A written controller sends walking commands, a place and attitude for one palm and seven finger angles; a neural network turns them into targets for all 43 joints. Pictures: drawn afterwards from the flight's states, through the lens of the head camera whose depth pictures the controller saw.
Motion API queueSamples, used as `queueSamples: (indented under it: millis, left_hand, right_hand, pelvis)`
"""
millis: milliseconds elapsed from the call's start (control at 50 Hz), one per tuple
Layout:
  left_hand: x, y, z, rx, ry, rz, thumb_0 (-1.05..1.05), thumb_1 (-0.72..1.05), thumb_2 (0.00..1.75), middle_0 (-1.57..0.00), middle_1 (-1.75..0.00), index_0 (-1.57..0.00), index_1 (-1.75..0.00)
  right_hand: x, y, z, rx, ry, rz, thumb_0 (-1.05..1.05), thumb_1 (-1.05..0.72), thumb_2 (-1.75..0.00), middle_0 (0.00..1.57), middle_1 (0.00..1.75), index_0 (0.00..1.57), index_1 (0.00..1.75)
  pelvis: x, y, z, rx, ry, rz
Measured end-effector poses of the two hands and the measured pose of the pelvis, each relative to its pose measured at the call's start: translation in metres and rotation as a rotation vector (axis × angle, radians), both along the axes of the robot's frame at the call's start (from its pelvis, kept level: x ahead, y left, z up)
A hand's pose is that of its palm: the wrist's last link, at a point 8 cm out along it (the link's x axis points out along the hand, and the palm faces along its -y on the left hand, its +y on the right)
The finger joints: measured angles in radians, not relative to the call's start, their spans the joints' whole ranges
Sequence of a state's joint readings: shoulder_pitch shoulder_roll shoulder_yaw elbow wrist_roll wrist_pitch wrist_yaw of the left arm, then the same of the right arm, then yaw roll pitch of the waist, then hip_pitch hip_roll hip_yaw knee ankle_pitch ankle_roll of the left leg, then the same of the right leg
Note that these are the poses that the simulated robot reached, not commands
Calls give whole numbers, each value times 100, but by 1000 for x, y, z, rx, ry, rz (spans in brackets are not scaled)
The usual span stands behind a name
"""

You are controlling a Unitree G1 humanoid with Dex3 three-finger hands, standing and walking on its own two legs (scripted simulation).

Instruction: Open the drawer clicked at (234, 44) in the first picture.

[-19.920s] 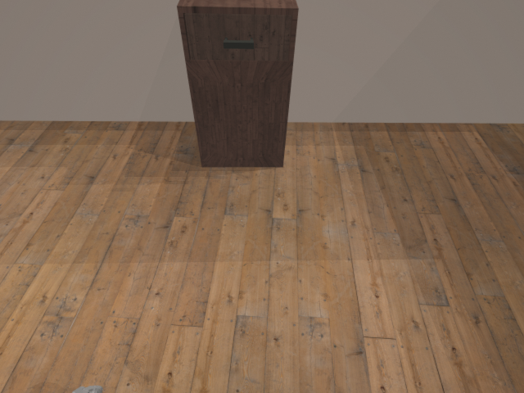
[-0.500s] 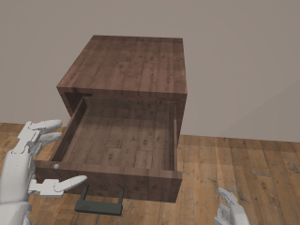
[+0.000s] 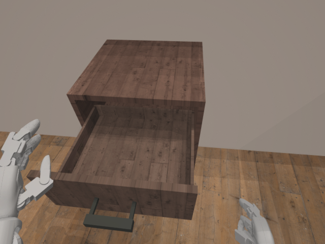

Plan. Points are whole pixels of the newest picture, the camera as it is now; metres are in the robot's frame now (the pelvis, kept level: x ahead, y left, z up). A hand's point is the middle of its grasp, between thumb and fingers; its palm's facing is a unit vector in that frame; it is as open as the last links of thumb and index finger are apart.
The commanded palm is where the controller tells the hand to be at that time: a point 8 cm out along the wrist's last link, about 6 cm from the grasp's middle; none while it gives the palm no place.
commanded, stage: draw the hand back to the body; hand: left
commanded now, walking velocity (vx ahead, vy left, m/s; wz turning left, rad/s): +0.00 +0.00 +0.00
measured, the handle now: (111, 213) +0.20 +0.17 -0.05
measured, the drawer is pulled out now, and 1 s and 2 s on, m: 0.30 0.30 0.30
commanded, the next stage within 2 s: step back with the hand held close in 0.10 s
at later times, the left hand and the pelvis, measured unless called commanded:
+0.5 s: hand (54, 180) +0.18 +0.23 +0.15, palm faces +0.26 -0.82 -0.51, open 7.4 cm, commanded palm +0.12 +0.28 +0.17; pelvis -0.02 +0.01 +0.00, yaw -2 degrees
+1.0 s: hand (18, 217) +0.11 +0.25 +0.15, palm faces +0.39 -0.82 -0.43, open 7.5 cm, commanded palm +0.05 +0.29 +0.17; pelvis -0.08 +0.02 -0.02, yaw -1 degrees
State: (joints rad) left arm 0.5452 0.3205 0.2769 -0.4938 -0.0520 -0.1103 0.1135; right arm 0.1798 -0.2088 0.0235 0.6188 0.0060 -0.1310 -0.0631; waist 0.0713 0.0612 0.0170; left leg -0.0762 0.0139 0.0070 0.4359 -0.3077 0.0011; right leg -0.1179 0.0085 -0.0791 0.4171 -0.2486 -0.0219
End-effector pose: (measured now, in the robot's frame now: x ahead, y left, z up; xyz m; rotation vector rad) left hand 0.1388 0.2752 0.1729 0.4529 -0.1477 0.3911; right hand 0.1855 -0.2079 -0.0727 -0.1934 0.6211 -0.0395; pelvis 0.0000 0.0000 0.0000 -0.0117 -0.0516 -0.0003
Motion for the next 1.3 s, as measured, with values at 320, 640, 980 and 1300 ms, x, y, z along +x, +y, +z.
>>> queueSamples:
  millis: [320, 640, 980, 1300]
  left_hand:
    - [4, -1, 10, 74, -22, -21, 2, 88, 90, -21, -31, -21, -30]
    - [-8, 6, -1, 150, 58, -133, 2, 88, 90, -21, -31, -21, -30]
    - [-64, 14, -3, 86, -85, -57, 2, 88, 90, -21, -31, -21, -30]
    - [-81, -4, 2, 114, -51, -118, 2, 89, 90, -21, -30, -21, -30]
  right_hand:
    - [-17, -15, -5, -3, 45, -47, 1, -90, -90, 21, 30, 20, 30]
    - [-65, -28, -8, -52, 115, -182, 1, -90, -90, 20, 30, 20, 30]
    - [-104, -3, -12, -51, 73, -89, 1, -90, -90, 21, 30, 20, 30]
    - [-144, -11, -17, -34, 101, -95, 1, -90, -90, 21, 30, 20, 30]
  pelvis:
    - [-9, -5, 0, 0, 32, -15]
    - [-38, 12, -6, 16, 87, -22]
    - [-82, 15, -16, 6, 78, -13]
    - [-113, 1, -12, 14, 119, -59]
